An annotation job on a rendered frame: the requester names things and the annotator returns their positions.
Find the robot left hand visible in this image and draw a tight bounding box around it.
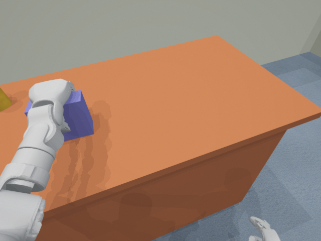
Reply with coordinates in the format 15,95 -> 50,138
29,79 -> 75,133

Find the sponge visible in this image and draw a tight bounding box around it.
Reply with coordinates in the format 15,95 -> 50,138
24,90 -> 94,141

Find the table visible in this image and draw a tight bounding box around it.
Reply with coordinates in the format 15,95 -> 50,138
0,35 -> 321,241

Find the robot right hand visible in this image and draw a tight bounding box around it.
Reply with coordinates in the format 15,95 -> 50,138
249,216 -> 281,241

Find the robot left forearm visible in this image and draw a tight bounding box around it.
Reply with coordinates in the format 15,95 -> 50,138
0,97 -> 64,194

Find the robot left upper arm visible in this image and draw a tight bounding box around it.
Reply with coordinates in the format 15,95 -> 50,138
0,189 -> 46,241

